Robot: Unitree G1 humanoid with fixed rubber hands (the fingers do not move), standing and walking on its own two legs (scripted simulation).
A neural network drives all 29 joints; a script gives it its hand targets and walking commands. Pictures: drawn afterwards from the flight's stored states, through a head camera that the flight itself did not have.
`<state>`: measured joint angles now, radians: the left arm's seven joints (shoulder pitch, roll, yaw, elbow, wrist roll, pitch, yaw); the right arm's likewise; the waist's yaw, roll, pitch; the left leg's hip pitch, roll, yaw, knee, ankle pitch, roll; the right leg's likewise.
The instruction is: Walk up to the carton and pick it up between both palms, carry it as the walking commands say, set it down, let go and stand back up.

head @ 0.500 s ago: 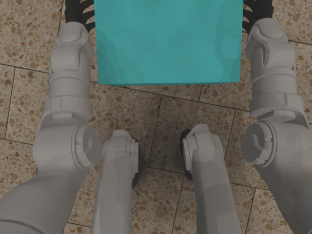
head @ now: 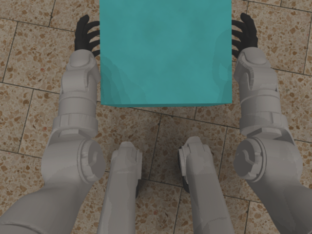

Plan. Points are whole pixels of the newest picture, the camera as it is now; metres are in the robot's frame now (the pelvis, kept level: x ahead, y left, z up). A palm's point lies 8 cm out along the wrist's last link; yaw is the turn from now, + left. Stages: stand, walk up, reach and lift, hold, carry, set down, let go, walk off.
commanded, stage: reach and lift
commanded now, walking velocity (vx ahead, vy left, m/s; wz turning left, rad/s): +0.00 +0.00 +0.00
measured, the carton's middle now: (164, 55) +0.52 -0.03 -0.15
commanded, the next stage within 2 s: none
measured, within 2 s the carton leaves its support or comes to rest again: neither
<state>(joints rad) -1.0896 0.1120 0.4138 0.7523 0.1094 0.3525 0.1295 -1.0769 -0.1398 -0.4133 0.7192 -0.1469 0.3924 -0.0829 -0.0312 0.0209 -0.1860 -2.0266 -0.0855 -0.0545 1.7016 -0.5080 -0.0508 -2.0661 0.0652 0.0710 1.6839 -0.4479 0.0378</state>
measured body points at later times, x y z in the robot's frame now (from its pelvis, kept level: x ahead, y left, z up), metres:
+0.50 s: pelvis +0.01 +0.00 +0.06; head +0.25 -0.01 +0.44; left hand +0.50 +0.16 -0.01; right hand +0.49 -0.21 -0.01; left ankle +0.10 +0.13 -0.47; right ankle +0.11 -0.12 -0.47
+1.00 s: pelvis +0.03 +0.00 +0.13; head +0.23 -0.01 +0.53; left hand +0.49 +0.16 +0.07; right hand +0.47 -0.21 +0.07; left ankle +0.10 +0.13 -0.47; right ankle +0.11 -0.12 -0.47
